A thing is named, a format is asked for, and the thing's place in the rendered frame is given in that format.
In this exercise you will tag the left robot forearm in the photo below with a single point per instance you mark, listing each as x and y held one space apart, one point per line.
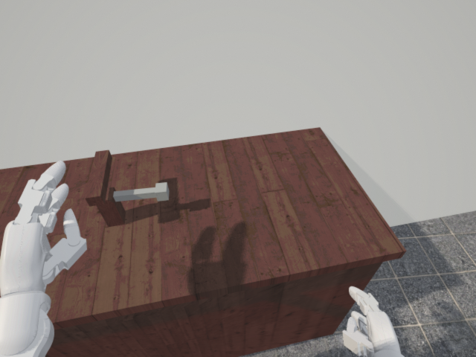
25 328

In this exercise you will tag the left robot hand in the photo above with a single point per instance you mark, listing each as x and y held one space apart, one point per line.
25 244

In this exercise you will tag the right robot hand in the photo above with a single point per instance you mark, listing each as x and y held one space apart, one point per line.
377 330

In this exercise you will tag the tap lever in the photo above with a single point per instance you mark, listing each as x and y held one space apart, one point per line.
160 191

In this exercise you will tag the counter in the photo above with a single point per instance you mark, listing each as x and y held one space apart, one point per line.
256 248

